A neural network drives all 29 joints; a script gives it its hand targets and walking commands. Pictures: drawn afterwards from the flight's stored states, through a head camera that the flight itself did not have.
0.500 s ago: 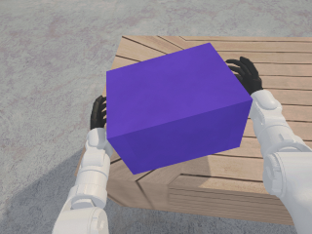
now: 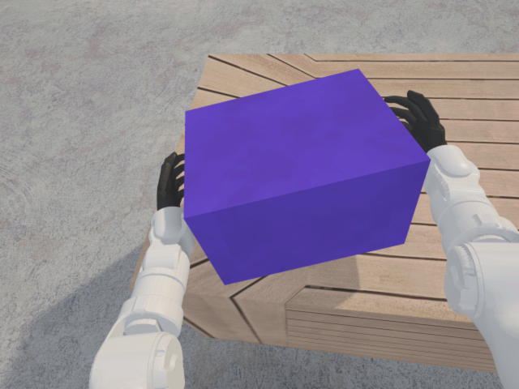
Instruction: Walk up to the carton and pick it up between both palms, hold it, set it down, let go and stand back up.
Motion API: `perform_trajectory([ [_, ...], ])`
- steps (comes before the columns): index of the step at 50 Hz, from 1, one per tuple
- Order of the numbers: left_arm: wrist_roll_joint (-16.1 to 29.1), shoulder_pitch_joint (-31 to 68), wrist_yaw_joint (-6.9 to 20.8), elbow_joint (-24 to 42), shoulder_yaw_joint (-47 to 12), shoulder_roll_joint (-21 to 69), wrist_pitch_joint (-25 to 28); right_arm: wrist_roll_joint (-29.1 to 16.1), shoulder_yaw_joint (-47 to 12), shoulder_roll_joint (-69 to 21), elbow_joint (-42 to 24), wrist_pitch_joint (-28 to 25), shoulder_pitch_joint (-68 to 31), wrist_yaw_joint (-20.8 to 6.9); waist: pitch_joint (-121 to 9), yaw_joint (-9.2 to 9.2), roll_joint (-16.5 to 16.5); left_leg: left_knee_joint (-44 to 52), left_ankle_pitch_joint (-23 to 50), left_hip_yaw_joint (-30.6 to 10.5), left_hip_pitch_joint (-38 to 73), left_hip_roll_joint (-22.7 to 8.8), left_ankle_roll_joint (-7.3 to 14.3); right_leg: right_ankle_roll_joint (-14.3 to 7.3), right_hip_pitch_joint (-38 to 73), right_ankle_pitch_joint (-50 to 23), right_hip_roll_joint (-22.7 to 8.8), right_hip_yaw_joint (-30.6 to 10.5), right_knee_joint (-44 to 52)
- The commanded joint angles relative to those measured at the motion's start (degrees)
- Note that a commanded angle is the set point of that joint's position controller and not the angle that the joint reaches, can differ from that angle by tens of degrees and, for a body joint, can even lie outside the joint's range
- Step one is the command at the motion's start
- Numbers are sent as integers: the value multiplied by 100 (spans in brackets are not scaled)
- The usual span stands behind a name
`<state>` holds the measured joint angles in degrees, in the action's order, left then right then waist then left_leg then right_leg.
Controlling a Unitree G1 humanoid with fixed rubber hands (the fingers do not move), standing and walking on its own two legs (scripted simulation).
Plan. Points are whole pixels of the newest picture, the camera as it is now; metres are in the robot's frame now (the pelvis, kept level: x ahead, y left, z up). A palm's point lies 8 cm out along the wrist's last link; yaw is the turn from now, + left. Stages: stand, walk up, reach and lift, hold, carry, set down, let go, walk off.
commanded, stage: set down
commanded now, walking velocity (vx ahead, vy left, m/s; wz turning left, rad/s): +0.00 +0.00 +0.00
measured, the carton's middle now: (292, 175) +0.45 +0.00 +0.01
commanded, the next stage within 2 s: none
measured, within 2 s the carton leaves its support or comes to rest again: rests again in 1.58 s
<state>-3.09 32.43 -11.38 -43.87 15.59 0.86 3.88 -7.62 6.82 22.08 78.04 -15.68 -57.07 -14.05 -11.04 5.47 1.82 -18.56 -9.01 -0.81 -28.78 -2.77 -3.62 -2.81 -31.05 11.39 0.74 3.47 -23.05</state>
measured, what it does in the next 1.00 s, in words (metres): stands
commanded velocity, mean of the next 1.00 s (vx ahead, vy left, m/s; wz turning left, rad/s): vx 0.00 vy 0.00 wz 0.00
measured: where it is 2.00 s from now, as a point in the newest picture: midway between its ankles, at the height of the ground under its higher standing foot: outside the picture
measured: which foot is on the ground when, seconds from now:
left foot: down 0.00-1.00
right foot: down 0.00-1.00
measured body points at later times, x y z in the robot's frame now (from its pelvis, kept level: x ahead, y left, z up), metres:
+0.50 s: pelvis +0.00 +0.00 +0.00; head +0.09 -0.03 +0.44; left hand +0.39 +0.20 +0.03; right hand +0.48 -0.21 +0.07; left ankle -0.02 +0.16 -0.74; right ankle -0.02 -0.08 -0.74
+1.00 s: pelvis +0.00 +0.00 +0.00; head +0.10 -0.03 +0.44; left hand +0.39 +0.20 +0.03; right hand +0.48 -0.21 +0.06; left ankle -0.02 +0.16 -0.74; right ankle -0.02 -0.08 -0.74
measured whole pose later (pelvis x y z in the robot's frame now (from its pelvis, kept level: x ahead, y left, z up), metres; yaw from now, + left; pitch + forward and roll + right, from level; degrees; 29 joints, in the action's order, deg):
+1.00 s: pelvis +0.00 +0.00 +0.00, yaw +0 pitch +21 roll +1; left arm -3.1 34.2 -9.8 -47.8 16.4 1.0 11.3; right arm -6.2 7.4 23.6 80.4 -19.3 -57.1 -14.9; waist -10.5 5.7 1.8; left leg -18.7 -9.0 -0.7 -30.6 -2.8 -3.6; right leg -2.8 -32.8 11.2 0.8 3.5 -23.0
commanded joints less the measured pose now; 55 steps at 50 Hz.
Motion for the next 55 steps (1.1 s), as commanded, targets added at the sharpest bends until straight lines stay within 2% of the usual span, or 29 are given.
perform_trajectory([
  [1, -64, 3823, 494, 296, -806, 1870, 267, 675, -414, -1130, 34, -196, -3306, -519, -3063, 863, -1080, -400, 2188, 618, 511, 7, 157, 302, 1512, -2703, 159, 116, 155],
  [2, -69, 3546, 491, 202, -699, 1755, 315, 663, -534, -1269, 36, -201, -3183, -501, -2873, 997, -1119, -356, 1959, 714, 320, 16, 240, 300, 1745, -2888, 76, 60, 123],
  [3, -99, 3788, 495, 262, -778, 1879, 332, 581, -500, -1260, 53, -166, -3290, -519, -2867, 939, -981, -324, 1991, 688, 392, -35, 140, 273, 1612, -2399, 150, 118, 142],
  [5, -25, 3671, 459, 316, -906, 1964, 353, 635, -492, -1111, -177, -306, -3373, -506, -3143, 934, -977, -445, 2423, 687, 609, -54, 118, 229, 1280, -2734, 253, 169, 92],
  [6, -112, 3654, 486, 291, -793, 2004, 410, 553, -606, -1445, -75, -273, -3125, -569, -3059, 1118, -918, -413, 2366, 707, 470, -6, 164, 249, 1419, -2618, 186, 66, 66],
  [7, -115, 3754, 509, 378, -843, 2080, 315, 627, -540, -1385, 27, -256, -3167, -570, -3052, 867, -917, -430, 2429, 664, 498, 7, 114, 234, 1457, -2884, 207, 78, 143],
  [8, -35, 3478, 541, 10, -726, 1921, 347, 571, -722, -1350, -167, -268, -3266, -564, -3027, 1081, -1208, -451, 2272, 699, 249, -17, 237, 308, 1540, -2909, 179, 1, 49],
  [9, -92, 3583, 596, -78, -711, 1951, 431, 684, -570, -1569, -328, -323, -3370, -526, -3050, 963, -1216, -383, 2072, 670, 19, 44, 209, 321, 1863, -3143, 83, -6, 23],
  [14, -264, 3520, 630, -69, -539, 1985, 451, 794, -505, -1551, -60, -348, -3094, -550, -2973, 1000, -1161, -345, 2068, 814, 211, -18, 222, 300, 1692, -2797, 153, 9, 34],
  [15, -147, 3794, 633, 6, -640, 1990, 475, 784, -394, -1502, -29, -344, -3171, -571, -3076, 866, -1032, -305, 1936, 727, 24, 10, 198, 290, 1682, -2681, 123, 55, 8],
  [18, -165, 3580, 645, -236, -575, 1902, 564, 829, -532, -1560, -194, -429, -3330, -531, -2940, 996, -1287, -301, 1928, 707, -163, 27, 239, 396, 1824, -3178, 70, -2, -52],
  [21, -317, 3288, 657, -214, -434, 1851, 527, 767, -525, -1527, 124, -434, -3027, -549, -2846, 1038, -1057, -260, 1984, 746, -54, 13, 244, 385, 1750, -3125, 41, -15, -72],
  [25, -144, 3582, 652, -175, -571, 1951, 528, 829, -315, -1367, 123, -451, -3149, -535, -2840, 793, -1068, -289, 1999, 646, 130, 1, 186, 332, 1526, -2795, 124, 51, 59],
  [26, -216, 3459, 674, -373, -461, 1865, 534, 817, -397, -1505, 233, -364, -2989, -552, -2739, 921, -1230, -239, 1716, 746, -97, 12, 254, 374, 1536, -2515, 98, -12, 36],
  [28, -211, 3282, 696, -383, -446, 1781, 525, 878, -341, -1273, 85, -436, -3085, -517, -2662, 960, -1103, -184, 1631, 758, -257, 26, 301, 371, 1667, -2680, 1, 25, 29],
  [30, -227, 3473, 683, -378, -320, 1871, 593, 912, -387, -1398, 9, -433, -3057, -548, -2905, 947, -1398, -158, 1614, 671, -266, 0, 311, 413, 1796, -2907, 27, -63, -27],
  [33, -311, 3187, 688, -459, -350, 1999, 568, 826, -503, -1610, -43, -472, -3082, -550, -2519, 1040, -1152, -198, 1696, 741, -201, -12, 271, 393, 1572, -2748, 51, -33, -56],
  [34, -339, 3175, 685, -258, -383, 2133, 589, 920, -432, -1679, 34, -487, -2938, -591, -2890, 1025, -1009, -181, 1831, 764, -209, 19, 250, 338, 1604, -2650, 107, -17, -24],
  [35, -218, 3320, 679, -369, -537, 1933, 595, 763, -321, -1336, 486, -463, -2743, -551, -2636, 802, -1047, -269, 1956, 643, 84, -49, 233, 348, 1317, -2525, 89, 52, 39],
  [37, -182, 3220, 680, -419, -539, 1871, 630, 780, -405, -1447, 86, -465, -2903, -565, -2800, 955, -1190, -217, 1896, 650, 20, 4, 252, 359, 1444, -2628, 82, 21, 80],
  [39, -274, 3211, 694, -457, -522, 2071, 594, 873, -253, -1419, 228, -508, -2875, -556, -2561, 860, -1015, -192, 1738, 712, -23, -1, 223, 349, 1345, -2359, 94, 76, 27],
  [44, -300, 3069, 760, -705, -169, 1749, 638, 919, -374, -1415, 226, -460, -2760, -555, -2289, 1036, -1442, -124, 1483, 689, -443, 27, 410, 461, 1663, -2571, -59, -126, 16],
  [45, -359, 2962, 739, -513, -187, 1861, 607, 937, -369, -1466, 339, -500, -2644, -523, -2559, 884, -1108, -115, 1736, 634, -268, 12, 312, 424, 1645, -2909, -21, -78, -61],
  [46, -316, 3011, 733, -539, -253, 1875, 612, 828, -470, -1457, 385, -481, -2708, -530, -2443, 949, -1049, -167, 1614, 668, -408, 35, 301, 420, 1665, -2716, -18, -93, -16],
  [48, -365, 2815, 766, -657, -306, 1963, 608, 852, -466, -1580, 153, -510, -2599, -499, -2345, 903, -1331, -150, 1671, 666, -331, 32, 310, 428, 1654, -2875, 42, -69, 10],
  [50, -292, 3230, 794, -560, -299, 1882, 668, 855, -442, -1546, 217, -524, -2759, -542, -2215, 831, -1353, -27, 1274, 634, -537, 8, 365, 549, 1649, -2632, -44, -82, -18],
  [51, -370, 3184, 795, -642, -196, 2096, 629, 984, -450, -1827, 145, -506, -2900, -550, -2308, 948, -1324, -23, 1133, 697, -764, 52, 374, 474, 1834, -2525, -64, -133, -37],
  [52, -390, 3019, 820, -723, -139, 1814, 638, 1030, -237, -1584, 291, -490, -2626, -494, -2232, 805, -1206, 8, 1270, 717, -388, 80, 332, 486, 1775, -2691, -71, -49, 16],
  [55, -184, 2973, 695, -575, -352, 1769, 663, 739, -425, -1320, 216, -524, -2735, -533, -2327, 965, -1263, -97, 1416, 626, -266, 1, 322, 420, 1355, -2278, 36, -39, 78],
])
